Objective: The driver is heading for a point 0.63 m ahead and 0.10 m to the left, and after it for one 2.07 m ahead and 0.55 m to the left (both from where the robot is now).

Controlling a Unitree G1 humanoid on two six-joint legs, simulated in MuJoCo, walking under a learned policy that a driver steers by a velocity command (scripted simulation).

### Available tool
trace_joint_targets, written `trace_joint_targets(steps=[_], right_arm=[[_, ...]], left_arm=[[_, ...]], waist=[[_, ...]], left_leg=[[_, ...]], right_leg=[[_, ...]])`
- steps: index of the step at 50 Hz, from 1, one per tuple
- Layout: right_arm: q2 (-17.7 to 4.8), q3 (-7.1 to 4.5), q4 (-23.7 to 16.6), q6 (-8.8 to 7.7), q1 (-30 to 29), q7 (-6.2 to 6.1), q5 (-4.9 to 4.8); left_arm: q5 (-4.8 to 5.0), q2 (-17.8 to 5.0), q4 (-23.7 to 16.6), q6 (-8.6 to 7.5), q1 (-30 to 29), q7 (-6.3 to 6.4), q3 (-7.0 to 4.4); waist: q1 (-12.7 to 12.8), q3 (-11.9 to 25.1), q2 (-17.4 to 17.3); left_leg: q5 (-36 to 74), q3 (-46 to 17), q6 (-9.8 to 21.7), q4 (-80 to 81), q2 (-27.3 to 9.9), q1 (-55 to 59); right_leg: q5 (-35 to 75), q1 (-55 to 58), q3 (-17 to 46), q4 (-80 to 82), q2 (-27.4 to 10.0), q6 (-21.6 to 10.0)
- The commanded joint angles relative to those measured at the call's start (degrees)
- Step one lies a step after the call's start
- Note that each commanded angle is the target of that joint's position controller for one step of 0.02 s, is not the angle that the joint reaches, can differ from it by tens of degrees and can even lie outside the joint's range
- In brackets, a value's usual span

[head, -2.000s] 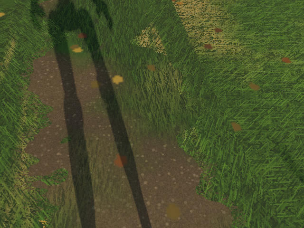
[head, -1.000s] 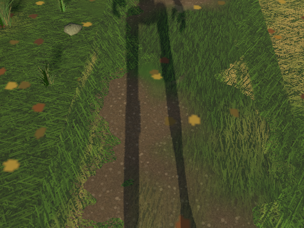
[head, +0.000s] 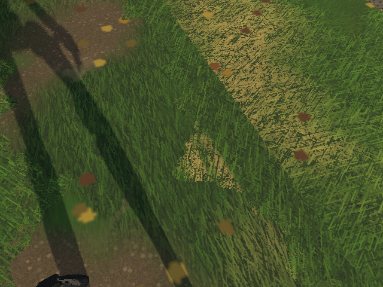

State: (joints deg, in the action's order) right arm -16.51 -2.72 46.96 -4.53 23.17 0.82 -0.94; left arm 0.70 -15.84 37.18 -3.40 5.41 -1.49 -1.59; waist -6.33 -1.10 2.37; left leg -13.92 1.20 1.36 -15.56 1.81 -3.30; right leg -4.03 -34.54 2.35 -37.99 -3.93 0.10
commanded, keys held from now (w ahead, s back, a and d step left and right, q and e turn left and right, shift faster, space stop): w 0.06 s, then w+q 0.82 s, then q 0.04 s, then no key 0.08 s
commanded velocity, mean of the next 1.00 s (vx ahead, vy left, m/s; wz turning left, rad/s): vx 0.49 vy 0.00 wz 0.39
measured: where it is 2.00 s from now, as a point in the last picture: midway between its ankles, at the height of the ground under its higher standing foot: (142, 243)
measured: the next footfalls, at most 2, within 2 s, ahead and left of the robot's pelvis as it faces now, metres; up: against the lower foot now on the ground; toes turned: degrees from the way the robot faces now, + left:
right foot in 0.12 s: +0.23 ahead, -0.14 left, +0.00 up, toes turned +0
left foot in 0.66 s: +0.49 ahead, +0.14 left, +0.00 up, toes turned +19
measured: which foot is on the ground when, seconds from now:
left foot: down 0.00-0.14, up 0.16-0.64, down 0.66-1.00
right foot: up 0.00-0.10, down 0.12-0.68, up 0.70-1.00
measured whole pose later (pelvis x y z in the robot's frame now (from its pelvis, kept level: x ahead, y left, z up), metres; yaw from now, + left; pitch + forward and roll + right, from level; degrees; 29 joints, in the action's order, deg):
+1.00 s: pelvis +0.52 +0.07 +0.00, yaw +28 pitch +2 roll +0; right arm -16.4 -3.7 40.9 -1.8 18.2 -0.6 -0.7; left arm -0.8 -17.1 39.9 -5.1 3.1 -0.2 -2.9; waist -3.5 -2.9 2.1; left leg -13.1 -7.1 4.8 -21.0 6.4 -8.9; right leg 1.1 -37.5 5.6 -38.3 -4.1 4.0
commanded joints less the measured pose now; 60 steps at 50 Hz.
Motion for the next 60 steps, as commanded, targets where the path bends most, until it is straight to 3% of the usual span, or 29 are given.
trace_joint_targets(steps=[1,4,6,7,8,9,10,11,14,19,27,30,32,33,34,35,36,37,38,40,45,48,51,55,56,57,58,59,60], right_arm=[[-10.54,-2.39,-2.39,-0.31,-0.93,-0.2,-0.63],[-11.53,-2.64,-1.22,0.67,-0.67,-0.52,-0.9],[-9.77,-1.75,-1.43,0.84,-1.22,-0.7,-0.56],[-5.4,-0.03,-3.57,0.46,-1.48,-0.72,1.38],[-1.82,0.92,-4.02,-0.47,4.87,-0.7,-0.07],[-8.42,-0.8,-3.29,-0.73,0.75,-0.68,-1.3],[-9.64,-1.46,-4.43,-0.77,-3.22,-0.54,-1.83],[-8.57,-1.41,-4.34,-0.46,-4.76,-0.77,-1.33],[-5.28,-1.43,-3.54,1.33,-3.39,-0.77,-0.82],[-3.24,-1.29,-5.64,2.29,-8.16,-0.6,-0.44],[-1.8,-0.25,-12.09,1.91,-22.13,2.37,-0.36],[-3.62,-1.19,-13.79,2.22,-21.27,3.09,-0.32],[-7.22,-3.34,-12.0,2.64,-11.07,2.74,-0.41],[-10.7,-5.31,-9.6,3.0,-1.46,1.79,-0.48],[-17.47,-6.8,-8.89,3.26,1.63,0.6,-0.7],[-16.81,-6.01,-11.06,2.3,1.38,0.9,-0.51],[-12.33,-4.73,-10.7,1.58,0.53,1.21,0.04],[-10.74,-4.24,-10.57,1.09,-2.24,1.16,0.05],[-9.05,-3.7,-11.08,0.96,-6.26,1.06,-0.11],[-6.85,-2.9,-12.71,0.92,-10.38,0.64,0.78],[-9.35,-3.61,-11.2,0.79,-8.22,-1.0,0.41],[-9.39,-3.68,-9.83,1.99,-6.36,-1.95,0.19],[-8.68,-3.36,-8.1,2.74,-3.72,-2.42,-0.01],[-6.3,-2.52,-7.48,2.81,-6.34,-2.68,0.82],[-5.13,-2.13,-7.69,2.58,-5.98,-2.53,1.23],[-3.16,-1.34,-8.1,2.13,-1.1,-2.38,2.3],[-2.55,-0.75,-5.94,2.24,6.86,-2.12,1.76],[-6.94,-1.42,-5.83,2.86,5.39,-1.87,1.77],[-8.34,-2.08,-6.67,3.85,-0.19,-2.03,1.07]], left_arm=[[0.43,-3.35,-5.39,-1.19,-5.95,-0.59,-0.75],[0.27,-4.97,-5.61,-1.59,-4.63,-0.87,-1.55],[-0.44,-9.24,-2.1,-1.61,8.67,0.05,-3.93],[-1.27,-14.34,-0.85,-1.17,19.33,0.95,-5.19],[-1.47,-15.89,-0.34,-0.7,19.9,0.67,-5.3],[-0.75,-10.51,-0.3,-0.8,18.44,0.56,-4.07],[-0.38,-8.4,-0.23,-1.0,15.13,0.55,-3.29],[-0.64,-6.79,-0.27,-1.27,11.58,0.34,-2.77],[-1.47,-4.38,0.81,-2.65,7.14,0.09,-2.6],[-1.72,-6.19,4.05,-3.47,8.0,0.97,-3.56],[-0.16,-9.78,8.11,-1.25,13.48,2.02,-4.67],[0.35,-11.82,8.33,0.1,12.93,2.47,-5.23],[0.62,-13.09,7.89,1.05,11.72,3.01,-5.51],[0.56,-12.33,7.41,0.97,11.4,3.3,-5.04],[-1.85,-5.1,4.83,-0.05,16.37,2.71,-2.76],[-1.18,-4.32,3.31,-2.46,15.28,1.81,-1.67],[1.3,-9.19,1.77,-3.9,7.53,1.09,-3.01],[1.77,-8.74,0.62,-4.68,5.16,1.03,-2.74],[0.48,-8.23,1.41,-4.81,5.41,1.51,-2.78],[-1.03,-8.77,2.04,-3.6,7.37,1.67,-3.43],[-1.8,-5.51,0.34,-1.8,2.19,2.05,-2.54],[-1.7,-3.77,-0.44,-2.25,-2.88,1.46,-1.76],[-1.09,-4.59,-0.95,-2.63,-5.42,0.42,-1.96],[-2.0,-6.75,1.33,-3.63,1.17,-0.38,-2.97],[-2.59,-8.16,2.15,-3.97,3.99,-0.18,-3.31],[-3.63,-11.09,1.79,-4.06,6.43,-0.08,-3.53],[-3.42,-8.65,3.01,-3.14,8.1,-0.19,-2.92],[-0.98,-6.12,3.01,-2.25,8.37,-0.61,-2.22],[0.05,-6.2,2.55,-1.39,5.6,-0.72,-2.2]], waist=[[1.36,-1.72,-7.26],[3.92,-1.06,-7.45],[10.97,7.27,-5.44],[14.6,16.77,3.6],[11.35,21.75,16.32],[13.01,15.02,7.87],[11.94,8.36,5.93],[10.01,5.38,2.91],[6.24,1.87,3.88],[6.11,-0.99,0.85],[10.78,-5.16,-0.83],[8.47,-2.24,1.44],[2.21,4.25,2.47],[-2.79,9.06,0.23],[0.87,14.2,-14.31],[1.35,23.73,-14.14],[-1.38,17.93,-7.84],[0.51,10.72,-5.95],[3.41,6.44,-2.25],[6.95,4.06,-4.36],[6.28,1.03,-5.06],[4.03,2.0,-7.18],[2.51,3.2,-8.18],[6.39,5.31,-8.94],[7.35,7.69,-6.68],[5.64,14.51,1.86],[4.36,20.54,12.48],[5.28,19.83,8.97],[6.06,14.31,5.11]], left_leg=[[14.06,-9.17,9.33,5.1,-15.08,-1.83],[21.17,-9.41,7.69,0.56,-16.14,0.7],[29.45,-5.67,4.74,-15.74,-11.16,-5.3],[9.43,-2.77,2.08,-35.34,-6.52,-17.68],[-19.64,-4.98,0.0,-50.32,0.34,-34.91],[-17.62,-9.29,-0.02,-55.94,-2.6,-40.1],[-12.02,-8.44,0.33,-55.56,-4.7,-41.61],[-7.47,-7.54,-0.16,-53.77,-6.76,-39.44],[-0.53,-7.5,-1.43,-50.47,-9.1,-33.12],[9.69,-8.58,-2.66,-41.43,-8.86,-37.31],[14.8,-1.23,0.73,-22.2,-7.42,-37.87],[6.72,3.19,3.66,-20.82,-3.53,-31.96],[3.52,5.65,6.62,-19.43,1.15,-17.5],[6.45,2.64,9.02,-15.89,1.7,-1.49],[5.82,-22.79,17.03,-15.34,-12.99,20.2],[-4.64,-50.33,25.12,-4.38,-21.69,28.45],[-4.51,-43.76,20.88,-1.24,-20.04,24.85],[-0.85,-35.79,18.56,-0.98,-17.83,16.51],[5.29,-29.43,16.59,-0.83,-15.19,7.88],[13.86,-23.39,15.49,1.41,-11.83,-2.43],[24.17,-16.03,14.42,2.3,-8.18,-10.77],[29.06,-11.52,10.39,-1.54,-4.8,-12.53],[25.44,-14.58,9.0,-4.33,-6.82,-8.98],[29.63,-16.78,6.8,-14.22,-8.77,-1.99],[29.63,-14.8,4.83,-20.29,-5.44,-3.07],[13.83,-12.33,1.91,-32.31,-0.83,-10.9],[-20.06,-8.97,-2.59,-46.11,2.87,-20.79],[-24.4,-10.0,-4.06,-49.53,1.17,-23.37],[-21.66,-9.58,-5.14,-52.36,-0.26,-26.98]], right_leg=[[2.65,3.59,-1.41,4.81,1.3,-0.86],[-0.88,9.5,-2.36,9.17,2.66,-3.23],[-0.02,30.69,-1.75,11.24,2.15,-6.1],[1.37,47.48,12.93,9.96,-11.53,-9.92],[-12.46,57.05,35.38,17.51,-20.76,-16.89],[-19.44,51.35,33.39,20.3,-18.62,-15.01],[-17.5,44.77,24.98,21.53,-16.69,-13.06],[-12.42,38.64,19.4,23.24,-14.08,-11.93],[-1.23,28.65,8.41,28.17,-10.42,-11.1],[9.65,28.52,-1.95,30.55,-10.1,-11.21],[13.51,38.03,-10.83,28.77,-12.11,-8.85],[34.54,41.78,-13.3,20.61,-12.58,-7.08],[47.14,39.72,-15.02,4.89,-11.14,-5.36],[39.56,30.57,-15.72,-9.15,-8.82,-3.17],[-5.78,6.03,-14.75,-30.62,-1.16,0.42],[-31.34,-6.36,-0.9,-42.26,7.19,1.31],[-26.6,-11.98,3.73,-42.89,3.56,0.0],[-21.28,-12.33,2.99,-38.48,1.23,-1.04],[-17.71,-9.16,2.68,-33.34,-1.06,-0.8],[-13.69,-1.74,2.8,-27.94,-2.95,0.34],[-3.37,-0.5,0.43,-13.06,-0.87,4.41],[7.58,5.89,-1.28,0.44,3.01,4.46],[12.14,8.28,-0.26,5.97,4.38,3.21],[10.99,13.48,-0.13,12.64,3.79,-1.49],[22.41,20.62,0.51,14.03,2.14,-3.15],[43.61,35.22,10.39,9.26,-6.42,-8.56],[48.07,45.35,24.78,10.15,-16.62,-18.54],[33.36,42.84,30.33,13.55,-15.95,-19.16],[18.33,38.67,29.08,15.29,-13.88,-17.35]])
Over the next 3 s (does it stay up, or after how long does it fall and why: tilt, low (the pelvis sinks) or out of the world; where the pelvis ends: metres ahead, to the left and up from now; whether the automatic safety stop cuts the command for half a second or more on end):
stays up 1.00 0.32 -0.02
